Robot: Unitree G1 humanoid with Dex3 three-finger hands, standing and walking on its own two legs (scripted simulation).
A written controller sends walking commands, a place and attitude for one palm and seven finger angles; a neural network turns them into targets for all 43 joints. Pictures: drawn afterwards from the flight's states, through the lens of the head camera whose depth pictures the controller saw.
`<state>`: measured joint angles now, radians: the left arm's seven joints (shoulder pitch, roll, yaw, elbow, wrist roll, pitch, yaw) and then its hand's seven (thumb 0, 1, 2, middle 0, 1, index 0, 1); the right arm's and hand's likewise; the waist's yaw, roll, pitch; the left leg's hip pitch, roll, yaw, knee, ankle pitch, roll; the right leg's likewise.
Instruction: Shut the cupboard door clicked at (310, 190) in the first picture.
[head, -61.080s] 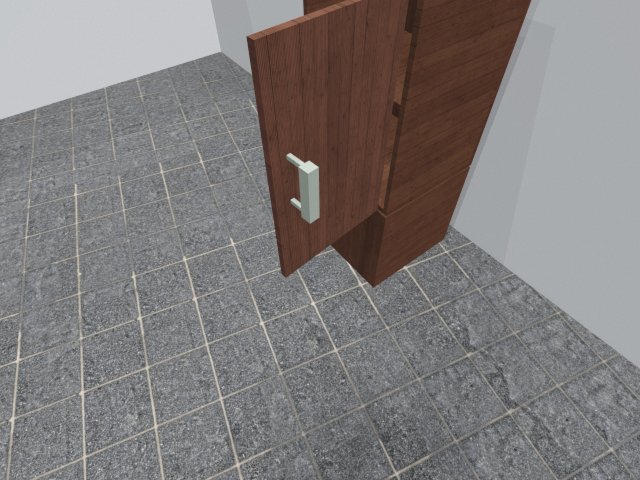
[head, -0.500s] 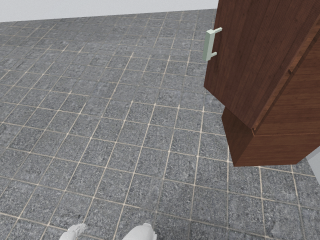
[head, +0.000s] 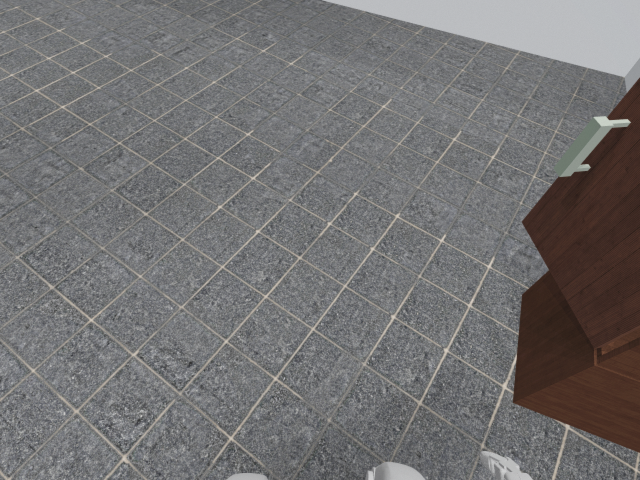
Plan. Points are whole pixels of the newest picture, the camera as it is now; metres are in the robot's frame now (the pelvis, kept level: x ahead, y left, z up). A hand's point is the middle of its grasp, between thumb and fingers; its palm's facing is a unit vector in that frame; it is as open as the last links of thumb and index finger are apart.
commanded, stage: walk to a spot facing it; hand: left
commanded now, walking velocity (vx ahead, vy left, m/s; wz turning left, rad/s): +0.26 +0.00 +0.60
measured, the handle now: (591, 147) +0.74 -0.49 -0.03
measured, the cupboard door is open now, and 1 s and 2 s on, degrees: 31 31 31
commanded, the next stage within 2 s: turn to face it in 1.18 s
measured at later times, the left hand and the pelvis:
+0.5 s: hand out of the picture +0.06 +0.15 -0.14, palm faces +0.32 -0.91 -0.25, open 7.4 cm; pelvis +0.09 -0.04 +0.02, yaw +19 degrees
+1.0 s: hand (113, 393) +0.22 +0.32 -0.15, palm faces +0.58 -0.79 -0.20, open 7.4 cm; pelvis +0.25 +0.10 +0.01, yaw +34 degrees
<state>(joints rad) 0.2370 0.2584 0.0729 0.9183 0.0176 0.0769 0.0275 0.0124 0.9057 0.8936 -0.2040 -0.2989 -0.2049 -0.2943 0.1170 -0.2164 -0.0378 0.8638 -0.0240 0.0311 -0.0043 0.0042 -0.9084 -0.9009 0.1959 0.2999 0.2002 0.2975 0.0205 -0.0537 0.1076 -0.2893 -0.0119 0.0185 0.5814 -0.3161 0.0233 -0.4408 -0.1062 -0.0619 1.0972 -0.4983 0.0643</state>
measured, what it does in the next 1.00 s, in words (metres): walks ahead, turning left: right foot, then left foot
